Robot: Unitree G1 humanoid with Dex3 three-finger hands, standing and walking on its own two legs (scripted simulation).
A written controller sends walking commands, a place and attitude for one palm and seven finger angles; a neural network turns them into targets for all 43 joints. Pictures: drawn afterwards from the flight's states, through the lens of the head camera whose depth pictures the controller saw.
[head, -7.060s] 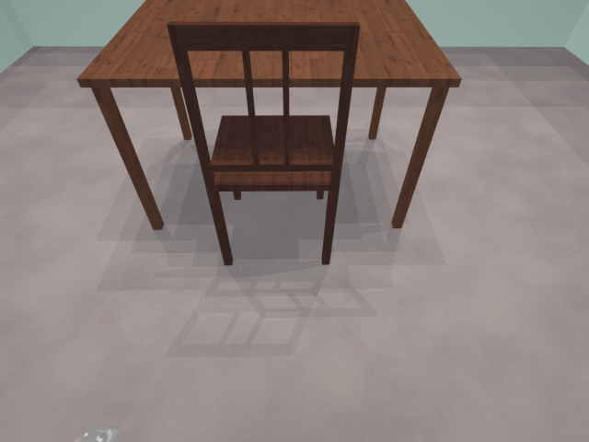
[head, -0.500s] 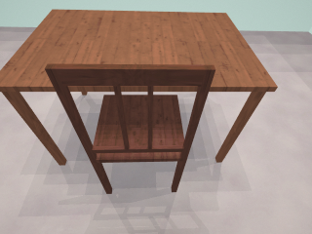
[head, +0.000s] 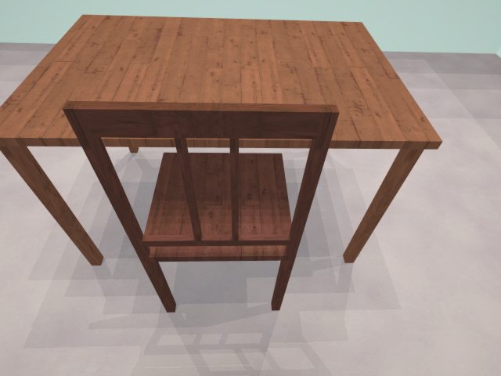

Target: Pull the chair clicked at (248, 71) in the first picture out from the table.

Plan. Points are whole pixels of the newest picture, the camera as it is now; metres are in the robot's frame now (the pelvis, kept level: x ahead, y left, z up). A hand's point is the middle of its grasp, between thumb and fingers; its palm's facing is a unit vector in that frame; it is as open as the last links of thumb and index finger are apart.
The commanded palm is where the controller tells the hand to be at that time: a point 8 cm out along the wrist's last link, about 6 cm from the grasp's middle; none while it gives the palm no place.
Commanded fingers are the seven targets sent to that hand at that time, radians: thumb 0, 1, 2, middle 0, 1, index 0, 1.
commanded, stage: raise the hand toward the chair's back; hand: left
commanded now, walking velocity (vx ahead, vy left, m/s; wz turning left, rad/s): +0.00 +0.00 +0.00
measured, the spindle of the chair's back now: (190, 196) +0.48 +0.17 -0.05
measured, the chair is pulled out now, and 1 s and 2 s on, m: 0.00 0.00 0.00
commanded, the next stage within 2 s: aim the fingers beside a spindle in 2.00 s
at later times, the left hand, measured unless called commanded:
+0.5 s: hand out of the picture +0.12 +0.17 -0.04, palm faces +0.24 -0.97 -0.10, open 10.8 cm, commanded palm +0.13 +0.22 -0.05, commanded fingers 0.00 0.18 0.59 -0.13 -0.19 -0.13 -0.19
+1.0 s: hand (146, 340) +0.18 +0.18 -0.05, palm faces +0.06 -1.00 -0.04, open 15.1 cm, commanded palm +0.16 +0.24 -0.04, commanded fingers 0.00 -0.41 0.34 -0.07 -0.09 -0.07 -0.09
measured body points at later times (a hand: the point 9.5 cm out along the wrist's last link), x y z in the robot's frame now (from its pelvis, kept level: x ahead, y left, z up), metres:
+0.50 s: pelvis -0.05 -0.05 -0.10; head +0.00 -0.04 +0.34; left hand +0.10 +0.22 -0.04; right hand +0.20 -0.28 -0.16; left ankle +0.05 +0.08 -0.73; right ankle -0.07 -0.12 -0.73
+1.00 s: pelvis -0.04 -0.01 -0.09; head +0.03 -0.01 +0.35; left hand +0.17 +0.23 -0.05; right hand +0.11 -0.28 -0.18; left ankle +0.05 +0.08 -0.73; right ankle -0.07 -0.12 -0.73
